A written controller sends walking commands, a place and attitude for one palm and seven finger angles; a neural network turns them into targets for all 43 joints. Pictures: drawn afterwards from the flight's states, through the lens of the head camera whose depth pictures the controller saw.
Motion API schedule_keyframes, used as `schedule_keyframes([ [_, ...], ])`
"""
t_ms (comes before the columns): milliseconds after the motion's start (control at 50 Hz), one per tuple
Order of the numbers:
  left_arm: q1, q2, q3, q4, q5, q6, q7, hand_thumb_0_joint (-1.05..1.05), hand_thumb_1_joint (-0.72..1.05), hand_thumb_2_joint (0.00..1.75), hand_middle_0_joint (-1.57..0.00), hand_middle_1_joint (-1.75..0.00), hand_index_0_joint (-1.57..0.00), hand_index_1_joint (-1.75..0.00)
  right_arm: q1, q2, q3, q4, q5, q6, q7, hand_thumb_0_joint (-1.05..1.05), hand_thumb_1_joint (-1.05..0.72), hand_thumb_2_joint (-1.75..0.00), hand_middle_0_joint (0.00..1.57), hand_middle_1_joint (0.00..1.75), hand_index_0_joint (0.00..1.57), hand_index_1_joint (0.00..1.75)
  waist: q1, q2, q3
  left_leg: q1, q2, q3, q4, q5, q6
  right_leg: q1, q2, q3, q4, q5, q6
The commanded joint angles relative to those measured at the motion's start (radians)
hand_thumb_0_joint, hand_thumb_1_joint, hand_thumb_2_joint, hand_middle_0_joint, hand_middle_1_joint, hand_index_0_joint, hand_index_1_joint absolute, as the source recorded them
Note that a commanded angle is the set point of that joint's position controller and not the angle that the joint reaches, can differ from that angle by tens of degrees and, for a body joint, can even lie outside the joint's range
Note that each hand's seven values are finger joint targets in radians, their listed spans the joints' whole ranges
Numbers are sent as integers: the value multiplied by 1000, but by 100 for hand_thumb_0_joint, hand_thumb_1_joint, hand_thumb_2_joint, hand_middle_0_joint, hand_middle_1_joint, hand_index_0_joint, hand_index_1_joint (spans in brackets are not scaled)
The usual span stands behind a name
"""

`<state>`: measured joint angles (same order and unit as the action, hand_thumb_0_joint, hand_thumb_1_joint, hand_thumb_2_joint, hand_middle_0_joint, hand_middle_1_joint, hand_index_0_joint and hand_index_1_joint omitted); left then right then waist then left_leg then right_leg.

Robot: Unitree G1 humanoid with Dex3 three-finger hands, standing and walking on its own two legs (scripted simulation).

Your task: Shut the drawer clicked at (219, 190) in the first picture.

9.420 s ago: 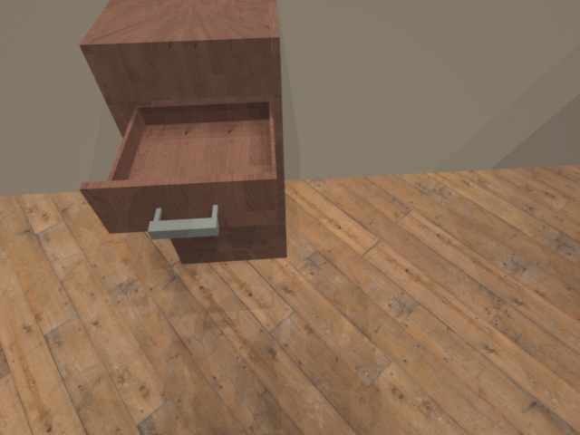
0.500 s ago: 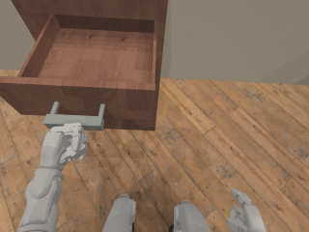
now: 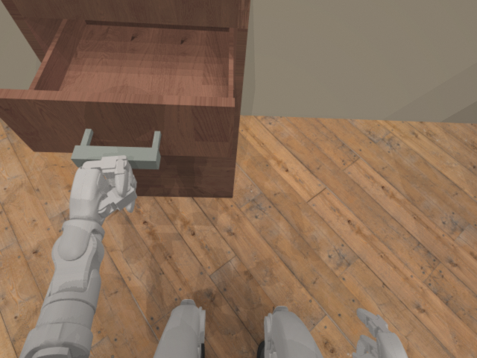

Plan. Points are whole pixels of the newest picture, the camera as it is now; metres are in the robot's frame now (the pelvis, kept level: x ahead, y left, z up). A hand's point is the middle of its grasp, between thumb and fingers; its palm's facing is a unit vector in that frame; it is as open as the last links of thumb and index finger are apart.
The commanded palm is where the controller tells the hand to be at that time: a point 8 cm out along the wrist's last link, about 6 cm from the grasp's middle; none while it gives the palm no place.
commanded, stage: push the drawer shut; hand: left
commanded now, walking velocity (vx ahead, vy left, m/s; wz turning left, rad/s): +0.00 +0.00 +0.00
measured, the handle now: (120, 146) +0.45 +0.22 +0.03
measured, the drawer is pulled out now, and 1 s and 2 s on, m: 0.20 0.08 0.00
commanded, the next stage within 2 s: pull the fist back off the drawer in 2.00 s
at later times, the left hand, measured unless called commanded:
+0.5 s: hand (139, 157) +0.43 +0.18 +0.03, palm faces +0.01 -1.00 -0.05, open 3.2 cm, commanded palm +0.43 +0.23 +0.03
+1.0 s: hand (142, 130) +0.49 +0.19 +0.03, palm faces +0.01 -1.00 -0.04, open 3.3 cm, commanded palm +0.48 +0.23 +0.03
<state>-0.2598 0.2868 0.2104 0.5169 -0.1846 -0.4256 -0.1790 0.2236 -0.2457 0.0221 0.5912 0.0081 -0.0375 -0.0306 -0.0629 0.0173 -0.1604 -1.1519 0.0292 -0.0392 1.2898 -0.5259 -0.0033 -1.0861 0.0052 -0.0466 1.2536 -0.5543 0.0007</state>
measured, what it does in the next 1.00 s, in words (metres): stands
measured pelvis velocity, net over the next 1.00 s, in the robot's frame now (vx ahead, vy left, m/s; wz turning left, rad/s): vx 0.00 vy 0.00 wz -0.03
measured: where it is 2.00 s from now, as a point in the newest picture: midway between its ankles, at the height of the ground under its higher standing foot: outside the picture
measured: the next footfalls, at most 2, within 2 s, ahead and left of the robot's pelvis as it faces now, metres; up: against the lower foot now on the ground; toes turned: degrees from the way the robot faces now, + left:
none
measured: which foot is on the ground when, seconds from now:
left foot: down 0.00-1.00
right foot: down 0.00-1.00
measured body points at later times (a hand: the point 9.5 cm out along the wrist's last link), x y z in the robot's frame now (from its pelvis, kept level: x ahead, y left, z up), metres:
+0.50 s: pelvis +0.00 +0.00 +0.00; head +0.13 +0.01 +0.43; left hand +0.43 +0.24 +0.03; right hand +0.09 -0.27 -0.12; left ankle +0.04 +0.12 -0.62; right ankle +0.02 -0.13 -0.62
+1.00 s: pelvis +0.00 +0.00 -0.01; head +0.15 +0.02 +0.41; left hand +0.49 +0.24 +0.04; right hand +0.03 -0.27 -0.13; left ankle +0.04 +0.12 -0.62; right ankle +0.02 -0.13 -0.62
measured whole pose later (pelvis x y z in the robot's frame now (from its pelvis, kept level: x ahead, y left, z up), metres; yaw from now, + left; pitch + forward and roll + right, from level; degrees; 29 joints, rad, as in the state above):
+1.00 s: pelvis +0.00 +0.00 -0.01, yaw -2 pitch +26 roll -3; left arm -0.79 0.47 0.40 1.08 -0.10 -0.48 -0.24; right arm 0.30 -0.26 0.04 0.63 -0.02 0.05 -0.01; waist -0.16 0.03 -0.14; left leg -1.26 0.05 -0.04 1.33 -0.53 -0.01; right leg -1.20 0.03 -0.05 1.28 -0.54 0.00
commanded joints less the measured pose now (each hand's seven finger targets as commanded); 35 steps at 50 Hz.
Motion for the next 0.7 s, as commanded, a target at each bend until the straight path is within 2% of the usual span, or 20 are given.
schedule_keyframes([
  [0,-360,162,59,-162,-8,-74,8,0,90,90,-140,-160,-140,-160,53,-164,-67,-98,2,-22,-10,0,-90,-90,20,30,20,30,-25,66,-384,359,-13,-15,-178,220,16,120,18,3,-177,195,-29],
  [40,-406,156,53,-152,-6,-81,11,0,90,90,-140,-160,-140,-160,57,-163,-67,-95,-1,-20,-9,0,-90,-90,20,30,20,30,-28,67,-399,350,-16,-9,-171,217,19,132,16,8,-179,198,-27],
  [80,-433,187,80,-105,1,-85,9,0,90,90,-140,-160,-140,-160,69,-166,-67,-85,-2,-13,-10,0,-90,-90,20,30,20,30,-33,55,-397,348,-14,-13,-167,227,20,125,19,6,-175,207,-27],
  [120,-469,182,74,-83,2,-92,5,0,90,90,-140,-160,-140,-160,73,-166,-67,-83,-2,-8,-10,0,-90,-90,20,30,20,30,-38,54,-397,348,-14,-11,-165,233,20,126,18,8,-177,213,-27],
  [180,-499,203,89,-66,6,-100,1,0,90,90,-140,-160,-140,-160,87,-168,-69,-77,-4,0,-8,0,-90,-90,20,30,20,30,-33,74,-440,371,-13,-10,-161,263,19,135,20,10,-170,235,-29],
  [220,-522,199,87,-44,5,-100,-2,0,90,90,-140,-160,-140,-160,92,-166,-69,-72,-4,6,-6,0,-90,-90,20,30,20,30,-41,55,-437,357,-14,-5,-157,264,22,149,19,13,-177,245,-25],
  [240,-519,215,103,-27,6,-101,-2,0,90,90,-140,-160,-140,-160,94,-167,-69,-71,-4,9,-6,0,-90,-90,20,30,20,30,-35,60,-440,350,-14,-1,-155,261,21,152,19,18,-178,243,-25],
  [320,-579,224,105,16,12,-108,-5,0,90,90,-140,-160,-140,-160,107,-167,-67,-61,-6,17,-4,0,-90,-90,20,30,20,30,-43,77,-436,357,-12,-6,-157,264,19,137,21,14,-175,242,-26],
  [340,-604,210,92,33,12,-107,-6,0,90,90,-140,-160,-140,-160,111,-166,-66,-59,-7,18,-3,0,-90,-90,20,30,20,30,-55,61,-430,341,-14,-2,-153,258,24,145,21,17,-180,246,-23],
  [360,-624,243,118,43,10,-113,-9,0,90,90,-140,-160,-140,-160,120,-169,-67,-56,-8,17,-4,0,-90,-90,20,30,20,30,-53,60,-426,340,-13,-7,-151,261,25,142,24,16,-174,245,-26],
  [380,-637,242,114,59,15,-115,-13,0,90,90,-140,-160,-140,-160,119,-169,-66,-54,-8,20,-3,0,-90,-90,20,30,20,30,-53,75,-436,341,-14,-3,-150,254,24,138,24,20,-176,239,-25],
  [400,-664,259,129,73,14,-117,-16,0,90,90,-140,-160,-140,-160,123,-169,-66,-48,-10,21,-4,0,-90,-90,20,30,20,30,-59,57,-439,328,-14,0,-142,258,27,151,23,24,-176,252,-23],
  [420,-669,280,144,83,18,-121,-18,0,90,90,-140,-160,-140,-160,127,-171,-66,-48,-10,23,-4,0,-90,-90,20,30,20,30,-51,63,-451,321,-14,0,-140,260,26,158,23,27,-171,254,-24],
  [440,-681,258,126,104,18,-120,-22,0,90,90,-140,-160,-140,-160,128,-168,-64,-47,-10,24,-3,0,-90,-90,20,30,20,30,-60,76,-438,324,-15,2,-140,257,27,143,23,26,-175,251,-23],
  [500,-754,312,166,173,24,-124,-25,0,90,90,-140,-160,-140,-160,140,-176,-62,-33,-13,31,-6,0,-90,-90,20,30,20,30,-74,47,-426,278,-14,3,-124,228,32,141,24,31,-174,232,-19],
  [540,-786,300,154,173,27,-132,-31,0,90,90,-140,-160,-140,-160,145,-173,-62,-36,-13,32,-3,0,-90,-90,20,30,20,30,-70,79,-455,290,-17,7,-122,241,32,149,23,33,-169,243,-21],
  [560,-788,326,172,168,29,-137,-32,0,90,90,-140,-160,-140,-160,154,-178,-64,-36,-16,33,-2,0,-90,-90,20,30,20,30,-62,107,-485,322,-15,-1,-122,268,29,139,26,27,-157,255,-27],
  [600,-805,313,161,213,31,-133,-35,0,90,90,-140,-160,-140,-160,158,-178,-63,-29,-16,40,1,0,-90,-90,20,30,20,30,-79,90,-464,323,-12,-1,-119,269,30,117,27,25,-165,254,-23],
  [640,-833,328,170,224,38,-134,-32,0,90,90,-140,-160,-140,-160,166,-181,-63,-26,-19,46,2,0,-90,-90,20,30,20,30,-77,96,-482,322,-12,-5,-117,275,30,119,27,25,-159,255,-24],
  [680,-881,330,166,242,40,-133,-34,0,90,90,-140,-160,-140,-160,175,-184,-63,-20,-22,48,5,0,-90,-90,20,30,20,30,-91,107,-485,333,-10,-9,-111,275,32,94,30,23,-157,250,-24],
])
